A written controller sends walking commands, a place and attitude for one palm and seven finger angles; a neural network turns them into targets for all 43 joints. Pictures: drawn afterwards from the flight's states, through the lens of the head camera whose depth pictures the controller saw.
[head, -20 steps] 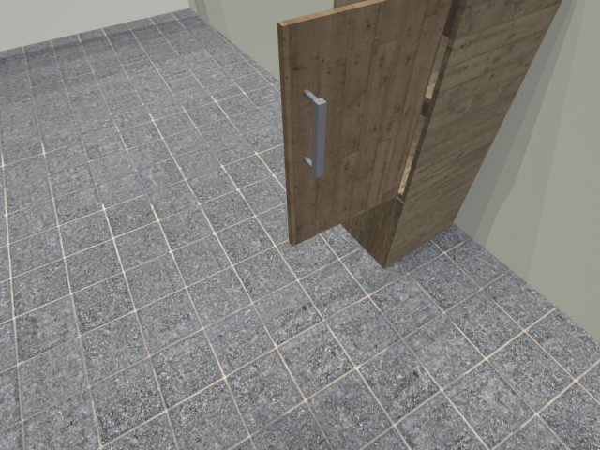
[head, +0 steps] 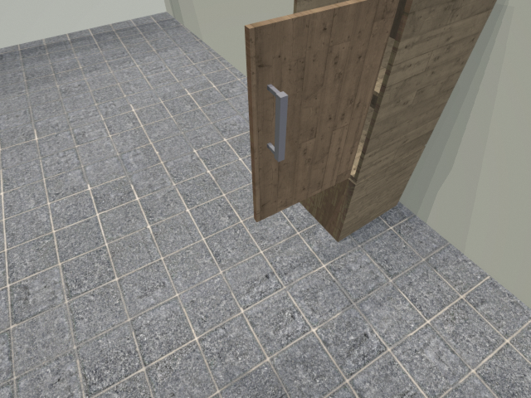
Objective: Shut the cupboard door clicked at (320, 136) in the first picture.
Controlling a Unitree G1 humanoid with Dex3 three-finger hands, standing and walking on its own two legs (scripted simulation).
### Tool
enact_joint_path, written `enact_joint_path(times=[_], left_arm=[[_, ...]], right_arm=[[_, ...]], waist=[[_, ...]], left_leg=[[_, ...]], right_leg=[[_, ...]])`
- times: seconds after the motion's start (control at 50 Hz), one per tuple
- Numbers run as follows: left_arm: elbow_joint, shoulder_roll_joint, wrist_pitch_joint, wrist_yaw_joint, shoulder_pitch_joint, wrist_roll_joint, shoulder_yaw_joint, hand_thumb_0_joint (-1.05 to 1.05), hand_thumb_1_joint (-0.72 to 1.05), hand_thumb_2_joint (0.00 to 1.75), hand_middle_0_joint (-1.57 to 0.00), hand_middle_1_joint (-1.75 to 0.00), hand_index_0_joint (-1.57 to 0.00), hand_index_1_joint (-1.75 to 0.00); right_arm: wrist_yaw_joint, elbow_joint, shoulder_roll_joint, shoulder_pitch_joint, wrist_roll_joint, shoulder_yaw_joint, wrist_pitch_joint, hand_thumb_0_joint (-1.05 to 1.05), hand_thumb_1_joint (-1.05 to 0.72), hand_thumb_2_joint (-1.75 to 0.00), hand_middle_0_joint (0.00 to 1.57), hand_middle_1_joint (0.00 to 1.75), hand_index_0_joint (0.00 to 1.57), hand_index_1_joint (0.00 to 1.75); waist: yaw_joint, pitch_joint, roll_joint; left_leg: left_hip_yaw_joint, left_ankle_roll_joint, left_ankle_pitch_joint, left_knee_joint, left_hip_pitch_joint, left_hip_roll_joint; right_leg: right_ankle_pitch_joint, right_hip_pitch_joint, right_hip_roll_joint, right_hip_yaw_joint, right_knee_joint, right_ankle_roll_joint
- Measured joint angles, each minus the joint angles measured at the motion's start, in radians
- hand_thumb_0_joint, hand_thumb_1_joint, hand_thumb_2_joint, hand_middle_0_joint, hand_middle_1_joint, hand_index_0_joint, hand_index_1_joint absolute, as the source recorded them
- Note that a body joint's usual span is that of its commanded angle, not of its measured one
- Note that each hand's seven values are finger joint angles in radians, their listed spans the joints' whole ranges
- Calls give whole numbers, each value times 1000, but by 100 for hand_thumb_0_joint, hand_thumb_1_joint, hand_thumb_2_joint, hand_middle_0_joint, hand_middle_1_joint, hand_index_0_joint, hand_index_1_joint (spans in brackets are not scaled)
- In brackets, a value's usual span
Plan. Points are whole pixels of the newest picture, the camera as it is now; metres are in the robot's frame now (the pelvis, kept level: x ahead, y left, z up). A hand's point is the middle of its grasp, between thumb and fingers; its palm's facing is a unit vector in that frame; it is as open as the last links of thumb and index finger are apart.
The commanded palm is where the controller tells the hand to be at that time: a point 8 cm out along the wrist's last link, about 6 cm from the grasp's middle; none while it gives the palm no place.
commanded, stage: look at it before walking up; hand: left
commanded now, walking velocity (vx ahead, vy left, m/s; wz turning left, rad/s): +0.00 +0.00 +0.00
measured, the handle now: (275, 124) +0.67 +0.02 +0.02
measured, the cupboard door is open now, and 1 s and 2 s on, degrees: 87 87 87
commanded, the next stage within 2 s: walk around to get in front in 0.54 s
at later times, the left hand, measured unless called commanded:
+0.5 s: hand out of the picture +0.06 +0.24 -0.16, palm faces -0.02 -0.95 -0.32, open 7.4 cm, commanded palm none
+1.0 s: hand out of the picture +0.06 +0.20 -0.18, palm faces -0.12 -0.96 -0.26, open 7.4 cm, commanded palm none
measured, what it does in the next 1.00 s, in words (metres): stands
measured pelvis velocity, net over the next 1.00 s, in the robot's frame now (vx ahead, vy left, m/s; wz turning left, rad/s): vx -0.02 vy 0.00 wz -0.16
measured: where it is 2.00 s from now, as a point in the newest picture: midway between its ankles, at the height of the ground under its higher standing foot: outside the picture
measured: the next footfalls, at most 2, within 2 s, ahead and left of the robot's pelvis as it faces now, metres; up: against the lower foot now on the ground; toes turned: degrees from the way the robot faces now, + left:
left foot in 1.48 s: +0.05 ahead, +0.14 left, +0.00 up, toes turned -26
right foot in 1.74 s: -0.07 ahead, -0.14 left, +0.00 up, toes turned -35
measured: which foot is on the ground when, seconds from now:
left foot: down 0.00-1.00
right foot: down 0.00-1.00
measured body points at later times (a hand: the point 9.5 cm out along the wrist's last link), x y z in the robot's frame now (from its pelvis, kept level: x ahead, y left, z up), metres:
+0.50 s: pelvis +0.00 +0.00 +0.00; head +0.01 +0.00 +0.45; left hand +0.06 +0.29 -0.14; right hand +0.05 -0.28 -0.15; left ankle -0.02 +0.12 -0.75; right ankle -0.03 -0.10 -0.75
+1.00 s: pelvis -0.02 +0.00 -0.02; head +0.02 -0.02 +0.43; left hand +0.07 +0.25 -0.16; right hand +0.01 -0.26 -0.17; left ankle -0.02 +0.12 -0.75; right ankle -0.04 -0.10 -0.74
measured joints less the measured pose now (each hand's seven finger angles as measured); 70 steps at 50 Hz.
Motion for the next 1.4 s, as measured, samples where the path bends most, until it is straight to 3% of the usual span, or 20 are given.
enact_joint_path(times=[0.72,0.94,1.02,1.06,1.08,1.14,1.2,1.28,1.4], left_arm=[[-1,11,6,-4,-3,1,0,0,90,90,-20,-30,-20,-30],[-88,-43,74,-10,54,10,28,0,90,90,-20,-30,-20,-30],[-131,-67,96,-23,53,13,40,0,90,90,-20,-30,-20,-30],[-154,-81,91,-28,57,14,46,0,90,90,-20,-30,-20,-30],[-171,-79,80,-30,69,17,49,0,90,90,-20,-30,-20,-30],[-181,-98,59,-14,73,16,53,0,90,90,-20,-30,-20,-30],[-181,-110,58,0,90,15,55,0,90,90,-20,-30,-20,-30],[-176,-110,64,3,112,17,57,0,90,90,-20,-30,-21,-30],[-185,-89,72,-5,113,20,69,0,90,90,-20,-30,-21,-30]], right_arm=[[0,0,-9,-8,-1,0,-1,0,-90,-89,20,30,20,30],[-21,-102,68,16,-5,-26,31,0,-90,-89,20,30,20,30],[-22,-122,83,44,-13,-35,28,0,-90,-89,20,30,20,30],[-22,-125,80,60,-14,-38,33,0,-90,-89,20,30,20,30],[-21,-127,83,67,-10,-41,39,0,-90,-89,20,30,20,30],[-19,-127,71,42,1,-55,70,0,-90,-89,20,30,20,30],[-21,-141,67,9,3,-61,73,1,-90,-89,20,30,20,30],[-21,-178,77,-22,8,-61,62,1,-91,-89,20,30,20,30],[-26,-216,90,-56,16,-54,44,0,-91,-89,19,30,20,30]], waist=[[6,7,-2],[17,35,-20],[23,65,-17],[25,73,4],[27,66,-2],[28,91,20],[29,99,11],[31,86,-21],[47,63,-51]], left_leg=[[11,4,8,-3,-8,-2],[117,2,-97,186,-94,35],[154,0,-125,245,-112,51],[158,-13,-147,293,-129,76],[160,-17,-165,345,-158,82],[35,-29,-323,642,-280,60],[-23,-41,-296,806,-360,30],[-41,-51,-264,746,-365,15],[-62,-40,-263,515,-285,-5]], right_leg=[[10,-15,-2,11,2,4],[-73,-170,26,115,240,1],[-226,-256,7,77,463,10],[-195,-241,-2,51,433,10],[-128,-227,-9,60,373,-7],[-138,-243,22,66,385,-33],[-96,-233,39,103,317,-32],[-32,-224,50,166,231,-32],[12,-239,70,246,192,-14]])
